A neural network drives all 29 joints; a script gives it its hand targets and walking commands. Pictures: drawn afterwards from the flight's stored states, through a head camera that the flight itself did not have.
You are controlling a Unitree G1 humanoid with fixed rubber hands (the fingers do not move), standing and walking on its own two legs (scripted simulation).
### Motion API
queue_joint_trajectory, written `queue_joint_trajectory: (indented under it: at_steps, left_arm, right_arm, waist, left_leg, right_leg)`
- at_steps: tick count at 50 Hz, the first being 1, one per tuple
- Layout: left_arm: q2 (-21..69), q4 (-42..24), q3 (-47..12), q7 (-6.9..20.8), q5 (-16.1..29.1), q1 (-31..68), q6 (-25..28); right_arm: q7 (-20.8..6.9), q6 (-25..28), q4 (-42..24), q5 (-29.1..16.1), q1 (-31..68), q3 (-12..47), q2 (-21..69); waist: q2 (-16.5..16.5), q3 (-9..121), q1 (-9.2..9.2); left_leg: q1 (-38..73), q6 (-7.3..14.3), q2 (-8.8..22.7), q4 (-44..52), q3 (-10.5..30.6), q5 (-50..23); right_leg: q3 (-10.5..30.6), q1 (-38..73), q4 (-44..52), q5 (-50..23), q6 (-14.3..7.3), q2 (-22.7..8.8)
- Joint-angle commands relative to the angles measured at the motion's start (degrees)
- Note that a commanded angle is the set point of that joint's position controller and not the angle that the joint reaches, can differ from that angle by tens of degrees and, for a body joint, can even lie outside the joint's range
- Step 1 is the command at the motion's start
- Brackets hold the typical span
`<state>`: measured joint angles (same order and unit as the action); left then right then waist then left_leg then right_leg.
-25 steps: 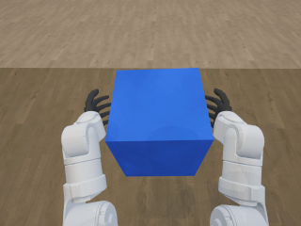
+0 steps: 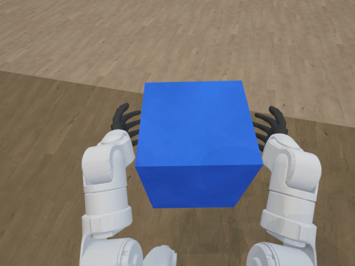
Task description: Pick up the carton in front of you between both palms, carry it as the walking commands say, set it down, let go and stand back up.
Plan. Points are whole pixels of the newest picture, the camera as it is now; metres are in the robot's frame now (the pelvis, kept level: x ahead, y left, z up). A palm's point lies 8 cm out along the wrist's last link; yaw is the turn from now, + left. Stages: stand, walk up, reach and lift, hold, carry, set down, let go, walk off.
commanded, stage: carry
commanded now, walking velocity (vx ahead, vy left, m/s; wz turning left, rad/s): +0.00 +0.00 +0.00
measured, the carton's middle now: (193, 150) +0.37 +0.04 +0.06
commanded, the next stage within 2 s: none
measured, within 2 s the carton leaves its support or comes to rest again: neither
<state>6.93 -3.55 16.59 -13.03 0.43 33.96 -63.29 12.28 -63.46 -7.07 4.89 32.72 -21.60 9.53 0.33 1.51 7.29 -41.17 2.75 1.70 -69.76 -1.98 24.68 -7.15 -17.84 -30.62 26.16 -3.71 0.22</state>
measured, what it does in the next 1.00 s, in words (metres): climbs: left foot 0.03 m higher, then right foot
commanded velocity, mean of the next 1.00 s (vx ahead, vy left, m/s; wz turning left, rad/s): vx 0.00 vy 0.00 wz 0.00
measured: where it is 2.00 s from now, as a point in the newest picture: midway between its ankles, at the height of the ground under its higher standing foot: outside the picture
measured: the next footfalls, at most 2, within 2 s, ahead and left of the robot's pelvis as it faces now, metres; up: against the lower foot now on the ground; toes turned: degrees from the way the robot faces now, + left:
left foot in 0.12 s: +0.26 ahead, +0.12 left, +0.03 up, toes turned +6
right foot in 0.40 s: +0.28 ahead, -0.06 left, +0.04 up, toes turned -5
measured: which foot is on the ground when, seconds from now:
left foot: up 0.00-0.10, down 0.12-1.00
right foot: down 0.00-0.16, up 0.18-0.38, down 0.40-1.00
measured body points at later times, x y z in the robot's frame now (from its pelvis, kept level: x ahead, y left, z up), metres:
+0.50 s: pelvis +0.23 +0.04 +0.03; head +0.25 +0.03 +0.48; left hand +0.60 +0.18 +0.18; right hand +0.58 -0.14 +0.18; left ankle +0.22 +0.12 -0.70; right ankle +0.24 -0.05 -0.69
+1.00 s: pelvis +0.30 +0.04 +0.03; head +0.30 +0.04 +0.48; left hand +0.65 +0.20 +0.14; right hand +0.65 -0.11 +0.14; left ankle +0.22 +0.12 -0.70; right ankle +0.24 -0.06 -0.69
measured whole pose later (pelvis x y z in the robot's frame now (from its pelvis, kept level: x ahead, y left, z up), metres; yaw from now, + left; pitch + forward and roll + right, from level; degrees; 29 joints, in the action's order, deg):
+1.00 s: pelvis +0.30 +0.04 +0.03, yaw +0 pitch +1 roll -1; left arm 8.4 4.2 18.9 -10.2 -5.1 29.9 -59.0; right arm 10.4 -59.1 2.7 5.3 29.2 -19.6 9.1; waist 0.7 2.8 0.5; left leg -5.8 1.2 -1.2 -27.4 -5.7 30.8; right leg -4.5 -9.7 -32.2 31.9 -2.0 0.5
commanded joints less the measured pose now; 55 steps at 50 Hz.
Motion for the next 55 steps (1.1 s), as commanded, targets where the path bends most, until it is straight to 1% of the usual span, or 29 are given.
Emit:
queue_joint_trajectory:
  at_steps: [1, 3, 4, 5, 6, 7, 8, 9, 10, 11, 12, 13, 14, 16, 17, 18, 19, 20, 21, 22, 23, 24, 25, 27, 29, 37, 43, 47, 55]
  left_arm:
    - [44.6, -7.9, -38.6, 3.9, 16.7, 40.7, 1.9]
    - [41.8, -6.2, -36.7, 3.0, 14.5, 36.0, 1.2]
    - [40.5, -5.2, -35.5, 2.6, 13.2, 33.9, 0.8]
    - [39.5, -4.5, -34.4, 2.3, 11.8, 32.3, 0.3]
    - [38.5, -4.1, -33.4, 2.0, 10.4, 30.9, -0.2]
    - [37.0, -4.0, -32.1, 1.6, 8.8, 31.3, -0.6]
    - [36.5, -4.1, -30.1, 1.4, 7.7, 29.4, -1.3]
    - [35.7, -4.3, -29.6, 1.0, 6.8, 31.0, -1.7]
    - [36.8, -3.9, -28.9, 0.8, 6.0, 31.1, -1.6]
    - [37.9, -4.0, -28.0, 0.9, 5.5, 31.3, -1.5]
    - [39.4, -4.2, -27.9, 1.1, 5.3, 31.7, -1.2]
    - [40.2, -4.9, -28.0, 1.4, 5.2, 32.1, -0.8]
    - [40.5, -6.0, -28.4, 1.6, 5.3, 33.5, -0.3]
    - [40.2, -7.0, -29.0, 1.4, 4.9, 32.9, 0.5]
    - [39.5, -7.4, -29.3, 1.2, 4.7, 32.4, 0.8]
    - [38.5, -7.5, -29.4, 0.9, 4.5, 31.4, 0.9]
    - [37.7, -7.5, -29.5, 0.8, 4.5, 30.3, 0.8]
    - [36.7, -7.6, -29.6, 0.8, 4.7, 29.6, 0.5]
    - [35.8, -7.7, -29.6, 1.0, 5.1, 28.7, -0.1]
    - [34.5, -6.8, -29.9, 0.8, 4.6, 30.5, -0.3]
    - [34.5, -5.7, -29.8, 1.0, 4.8, 29.8, -1.0]
    - [34.9, -4.8, -29.9, 1.5, 5.3, 29.5, -1.6]
    - [35.4, -4.0, -29.9, 1.8, 5.5, 29.8, -2.0]
    - [36.9, -2.6, -30.0, 2.2, 5.7, 31.6, -2.6]
    - [38.4, -0.6, -29.9, 2.1, 5.6, 33.4, -2.8]
    - [46.3, 9.5, -28.1, 3.2, 3.7, 34.8, -0.7]
    - [51.6, 7.2, -31.0, 3.8, 4.2, 36.4, 3.3]
    - [49.7, 4.2, -32.6, 3.0, 4.4, 34.0, 5.2]
    - [46.1, 4.5, -32.1, 2.7, 3.4, 28.1, 5.2]
  right_arm:
    - [0.7, 1.7, -2.4, -7.4, 33.8, 32.8, 34.5]
    - [0.9, 1.0, -2.4, -8.1, 31.8, 33.5, 32.7]
    - [0.8, 0.6, -2.1, -8.7, 31.2, 33.9, 32.3]
    - [0.6, 0.2, -1.5, -9.5, 30.6, 34.3, 32.6]
    - [0.5, -0.1, -0.7, -10.4, 30.1, 34.5, 32.5]
    - [0.2, -0.5, -0.5, -11.1, 29.5, 34.7, 32.9]
    - [0.4, -0.6, -0.1, -11.2, 31.3, 35.0, 31.7]
    - [0.3, -1.0, 0.4, -12.0, 30.7, 35.3, 33.3]
    - [-0.1, -1.1, -1.7, -13.5, 32.2, 36.6, 34.8]
    - [-0.7, -0.9, -3.9, -15.4, 34.7, 38.7, 37.5]
    - [-1.1, -0.4, -6.3, -16.9, 37.6, 40.5, 39.4]
    - [-1.4, 0.0, -8.1, -17.6, 39.4, 41.6, 40.6]
    - [-1.8, 0.5, -9.0, -18.3, 40.6, 42.2, 41.6]
    - [-2.2, 1.3, -11.0, -19.8, 41.1, 43.5, 41.5]
    - [-2.2, 1.4, -11.4, -20.1, 40.6, 43.7, 40.7]
    - [-2.1, 1.3, -11.3, -20.0, 39.6, 43.5, 39.7]
    - [-1.8, 1.1, -10.6, -19.5, 38.4, 43.1, 38.5]
    - [-1.5, 0.8, -9.5, -18.6, 36.5, 42.5, 37.3]
    - [-1.0, 0.4, -7.9, -17.1, 34.6, 41.5, 35.8]
    - [-0.9, -0.4, -7.5, -15.8, 34.2, 40.6, 35.6]
    - [-0.7, -1.1, -6.6, -14.9, 34.2, 40.0, 34.8]
    - [-0.6, -1.8, -5.1, -13.9, 33.7, 39.2, 34.4]
    - [-0.5, -2.2, -3.3, -13.0, 33.4, 38.0, 34.5]
    - [-0.5, -2.6, -0.4, -11.5, 33.2, 35.9, 34.9]
    - [-0.4, -2.8, 2.8, -10.0, 33.2, 33.9, 35.2]
    - [-1.4, -1.0, 13.9, -5.1, 32.7, 29.3, 41.2]
    - [-2.4, 3.4, 11.2, -6.7, 36.5, 33.2, 47.0]
    - [-2.0, 5.4, 7.9, -8.2, 34.8, 35.8, 45.7]
    - [-1.8, 5.5, 7.7, -7.8, 29.3, 36.3, 42.3]
  waist:
    - [-6.5, 21.4, -3.30]
    - [-9.7, 21.4, -4.56]
    - [-10.8, 22.1, -5.26]
    - [-9.6, 23.8, -7.37]
    - [-6.9, 27.0, -9.43]
    - [-3.2, 30.9, -12.23]
    - [15.0, 34.5, -12.11]
    - [15.0, 32.1, -11.88]
    - [8.8, 30.6, -11.42]
    - [3.3, 29.8, -11.54]
    - [1.5, 28.7, -11.21]
    - [2.0, 28.6, -10.30]
    - [4.6, 29.0, -9.95]
    - [8.1, 29.9, -9.76]
    - [8.8, 30.7, -9.56]
    - [8.6, 31.3, -8.90]
    - [7.5, 32.0, -8.01]
    - [6.3, 31.7, -7.83]
    - [2.1, 32.9, -7.06]
    - [-7.6, 31.5, -6.69]
    - [-8.3, 29.9, -6.65]
    - [-7.1, 28.9, -6.72]
    - [-4.5, 28.5, -6.70]
    - [-1.6, 27.4, -7.37]
    - [0.2, 25.8, -7.54]
    - [0.9, 22.3, -6.71]
    - [0.5, 23.9, -6.76]
    - [0.6, 25.2, -6.88]
    - [0.6, 23.1, -6.84]
  left_leg:
    - [-1.4, -0.7, 1.7, 15.4, -0.8, -2.4]
    - [8.4, -1.0, -2.0, 26.5, -6.1, -4.4]
    - [13.6, -0.7, -4.1, 29.3, -9.3, -6.1]
    - [21.9, -0.1, -6.4, 34.0, -12.0, -11.0]
    - [33.1, 1.0, -7.4, 37.2, -12.6, -13.8]
    - [45.0, 2.3, -0.2, 38.1, -3.1, -15.0]
    - [54.5, 11.4, 15.7, 43.0, 26.7, -31.5]
    - [55.4, 15.0, 18.3, 44.8, 32.6, -49.5]
    - [53.9, 15.1, 17.5, 41.4, 27.1, -56.5]
    - [52.6, 13.2, 16.1, 40.5, 22.9, -56.0]
    - [50.4, 11.2, 15.1, 40.8, 19.9, -53.5]
    - [48.6, 9.1, 13.7, 41.6, 16.2, -49.4]
    - [48.2, 7.6, 12.5, 42.1, 13.2, -48.7]
    - [46.5, 7.5, 10.9, 41.9, 8.5, -48.0]
    - [45.3, 7.5, 10.7, 41.8, 6.9, -45.9]
    - [43.5, 7.1, 10.5, 41.2, 5.1, -41.8]
    - [39.9, 5.5, 9.3, 39.5, 2.4, -34.2]
    - [34.3, 3.4, 7.5, 38.5, 1.3, -27.2]
    - [27.0, 1.4, 7.4, 36.7, 1.4, -17.0]
    - [24.7, -0.9, 3.6, 37.2, -0.5, -9.4]
    - [25.8, -1.3, 3.1, 38.6, -0.2, -5.4]
    - [28.3, -1.3, 3.0, 39.4, -0.2, -9.1]
    - [31.8, -1.2, 3.1, 38.8, -0.2, -14.5]
    - [37.1, -0.8, 3.8, 38.0, 0.4, -24.7]
    - [39.4, -0.5, 4.6, 38.1, 1.1, -30.8]
    - [41.8, -0.2, 5.6, 39.5, 1.6, -39.3]
    - [44.1, 0.3, 6.1, 40.8, 1.9, -40.8]
    - [45.1, 0.5, 6.1, 40.8, 1.9, -41.5]
    - [44.4, 0.5, 6.1, 40.9, 1.8, -43.0]
  right_leg:
    - [14.8, 19.0, 9.8, -23.4, -8.5, -13.9]
    - [8.3, 15.9, 7.3, -32.0, -5.6, -11.6]
    - [6.8, 15.1, 4.9, -36.2, -4.6, -11.7]
    - [3.6, 13.2, -1.0, -42.3, -2.9, -11.0]
    - [-0.5, 9.8, -8.2, -46.8, -0.5, -9.0]
    - [-0.5, 2.7, -17.2, -31.3, 2.3, -8.3]
    - [-0.3, -11.0, -33.1, -10.9, 6.0, -0.2]
    - [4.4, -17.9, -41.7, 8.8, 5.9, 3.5]
    - [7.7, -20.2, -45.1, 9.2, 4.5, 1.8]
    - [8.1, -21.5, -44.2, 7.8, 4.0, 0.5]
    - [8.9, -21.0, -39.9, 6.3, 3.5, -1.0]
    - [9.2, -18.8, -32.6, 5.0, 3.3, -2.1]
    - [7.9, -15.6, -25.1, 5.5, 3.3, -1.7]
    - [5.4, -8.6, -13.6, 6.8, 3.4, 0.8]
    - [3.8, -4.9, -9.0, 4.2, 3.2, 1.9]
    - [2.6, -0.6, -3.2, -1.4, 3.0, 2.2]
    - [1.3, 6.9, 4.3, -10.9, 2.6, 1.9]
    - [3.3, 14.4, 7.1, -15.8, 1.9, -0.4]
    - [11.0, 22.7, 6.4, -22.0, 0.3, -8.2]
    - [17.5, 22.8, 2.0, -37.0, -4.2, -13.5]
    - [16.2, 22.0, 0.1, -42.5, -5.3, -13.3]
    - [14.1, 19.8, -1.1, -44.6, -4.4, -12.0]
    - [12.4, 17.5, -1.8, -44.1, -3.2, -10.6]
    - [10.2, 12.7, -2.9, -39.3, -1.3, -8.0]
    - [9.0, 10.1, -3.2, -34.5, -0.6, -6.6]
    - [8.3, 10.8, -2.8, -32.2, -0.2, -6.3]
    - [8.0, 14.2, -2.1, -30.0, -0.3, -6.2]
    - [7.7, 16.1, -2.3, -29.8, -0.5, -6.2]
    - [7.6, 16.0, -1.9, -31.1, -0.5, -6.3]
